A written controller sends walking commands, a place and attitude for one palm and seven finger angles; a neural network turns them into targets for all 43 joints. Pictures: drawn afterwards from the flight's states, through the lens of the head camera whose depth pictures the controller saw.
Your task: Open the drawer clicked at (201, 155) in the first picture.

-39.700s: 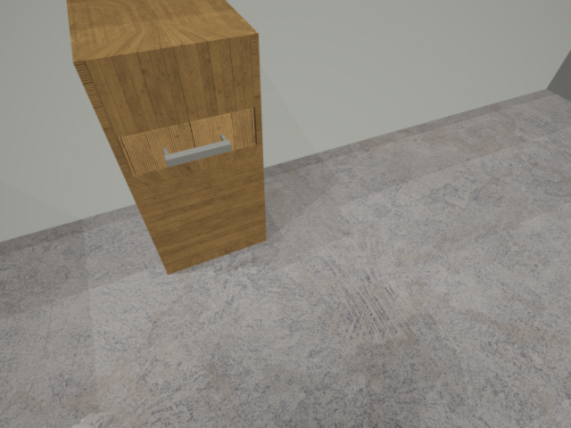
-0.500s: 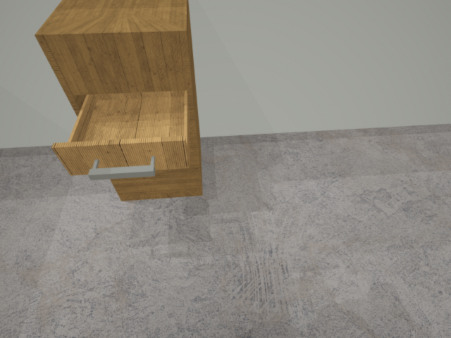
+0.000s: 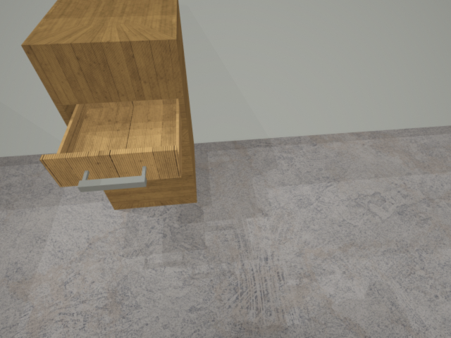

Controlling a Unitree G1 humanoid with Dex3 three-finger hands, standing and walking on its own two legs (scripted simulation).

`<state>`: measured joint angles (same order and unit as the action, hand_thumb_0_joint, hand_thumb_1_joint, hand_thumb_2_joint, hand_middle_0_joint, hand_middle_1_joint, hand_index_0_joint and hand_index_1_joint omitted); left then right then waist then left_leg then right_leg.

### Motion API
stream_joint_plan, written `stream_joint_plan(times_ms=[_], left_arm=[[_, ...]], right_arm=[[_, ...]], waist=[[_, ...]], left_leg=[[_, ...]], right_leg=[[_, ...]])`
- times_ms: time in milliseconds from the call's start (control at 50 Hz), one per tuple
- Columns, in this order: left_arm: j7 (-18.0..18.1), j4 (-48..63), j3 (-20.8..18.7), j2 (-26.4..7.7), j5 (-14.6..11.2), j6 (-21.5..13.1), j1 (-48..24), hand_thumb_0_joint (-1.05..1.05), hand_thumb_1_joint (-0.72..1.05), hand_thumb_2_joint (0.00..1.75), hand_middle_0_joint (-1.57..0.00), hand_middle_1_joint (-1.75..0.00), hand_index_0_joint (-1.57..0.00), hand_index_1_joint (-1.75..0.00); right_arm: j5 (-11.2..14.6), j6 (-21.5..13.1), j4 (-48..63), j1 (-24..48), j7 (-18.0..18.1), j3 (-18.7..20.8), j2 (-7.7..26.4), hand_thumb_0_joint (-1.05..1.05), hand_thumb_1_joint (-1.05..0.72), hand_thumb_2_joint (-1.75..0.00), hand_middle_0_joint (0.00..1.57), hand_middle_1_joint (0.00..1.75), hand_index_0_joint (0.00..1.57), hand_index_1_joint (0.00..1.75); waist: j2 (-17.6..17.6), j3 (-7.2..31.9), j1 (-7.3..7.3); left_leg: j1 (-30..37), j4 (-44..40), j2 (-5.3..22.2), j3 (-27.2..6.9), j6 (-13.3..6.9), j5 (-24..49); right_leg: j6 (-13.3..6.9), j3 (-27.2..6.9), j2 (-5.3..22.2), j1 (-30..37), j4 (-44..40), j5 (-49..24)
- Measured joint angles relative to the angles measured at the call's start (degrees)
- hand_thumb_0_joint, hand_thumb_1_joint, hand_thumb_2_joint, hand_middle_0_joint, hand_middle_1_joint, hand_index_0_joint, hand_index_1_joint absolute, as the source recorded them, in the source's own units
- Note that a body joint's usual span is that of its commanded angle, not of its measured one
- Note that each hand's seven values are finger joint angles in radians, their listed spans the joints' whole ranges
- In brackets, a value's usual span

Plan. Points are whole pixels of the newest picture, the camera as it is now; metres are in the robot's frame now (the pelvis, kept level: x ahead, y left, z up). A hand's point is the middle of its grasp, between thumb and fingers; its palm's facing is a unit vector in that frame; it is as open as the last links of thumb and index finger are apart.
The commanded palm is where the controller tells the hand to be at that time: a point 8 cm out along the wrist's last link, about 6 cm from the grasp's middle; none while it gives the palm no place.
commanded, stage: look to check the result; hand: left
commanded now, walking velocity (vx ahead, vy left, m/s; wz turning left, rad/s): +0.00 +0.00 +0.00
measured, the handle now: (114, 177) +0.56 +0.36 -0.18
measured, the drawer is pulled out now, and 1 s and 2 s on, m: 0.25 0.25 0.25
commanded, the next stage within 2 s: stand and wait in 0.52 s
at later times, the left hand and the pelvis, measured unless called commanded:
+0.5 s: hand out of the picture +0.09 +0.22 -0.16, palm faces -0.02 -0.94 -0.33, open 7.4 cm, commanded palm none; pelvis +0.03 -0.01 +0.00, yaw +0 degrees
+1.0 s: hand out of the picture +0.10 +0.20 -0.16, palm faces -0.03 -0.95 -0.31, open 7.4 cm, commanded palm none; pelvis +0.04 -0.02 +0.00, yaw -1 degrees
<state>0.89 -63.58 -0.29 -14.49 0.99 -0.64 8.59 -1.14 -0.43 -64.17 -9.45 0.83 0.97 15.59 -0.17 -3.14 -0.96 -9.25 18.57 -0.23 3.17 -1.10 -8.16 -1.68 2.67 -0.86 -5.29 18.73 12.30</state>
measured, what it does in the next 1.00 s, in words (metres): stands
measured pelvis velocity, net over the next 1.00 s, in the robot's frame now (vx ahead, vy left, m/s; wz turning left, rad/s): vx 0.04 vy -0.02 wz -0.01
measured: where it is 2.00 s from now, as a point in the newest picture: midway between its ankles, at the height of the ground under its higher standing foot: outside the picture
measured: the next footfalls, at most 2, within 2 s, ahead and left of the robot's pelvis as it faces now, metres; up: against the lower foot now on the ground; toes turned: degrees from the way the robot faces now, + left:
none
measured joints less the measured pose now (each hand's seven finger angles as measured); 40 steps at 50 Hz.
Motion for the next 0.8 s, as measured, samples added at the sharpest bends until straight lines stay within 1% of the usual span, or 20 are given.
stream_joint_plan(times_ms=[360, 800], left_arm=[[0.3, -0.9, -0.5, -1.8, -0.1, 0.0, -0.2, 0.01, 0.91, 0.9, -0.2, -0.3, -0.2, -0.3], [0.4, -0.4, -0.4, -1.3, -0.3, -0.1, -0.9, 0.01, 0.91, 0.9, -0.2, -0.3, -0.2, -0.3]], right_arm=[[0.1, 0.1, 0.4, 1.8, 0.2, -0.4, 0.4, 0.0, -0.9, -0.9, 0.2, 0.3, 0.2, 0.3], [0.1, 0.4, 0.4, 1.7, 0.4, -0.5, 0.6, 0.0, -0.9, -0.9, 0.2, 0.3, 0.2, 0.3]], waist=[[-0.5, -0.3, 0.35], [-0.1, -0.2, 0.08]], left_leg=[[1.8, -0.9, 0.5, -0.1, 0.8, -1.3], [2.8, -1.1, 1.2, -0.1, 1.6, -2.3]], right_leg=[[-0.6, -0.1, -0.6, 2.3, -2.1, 0.6], [-1.3, -0.2, -1.3, 3.6, -3.0, 1.3]])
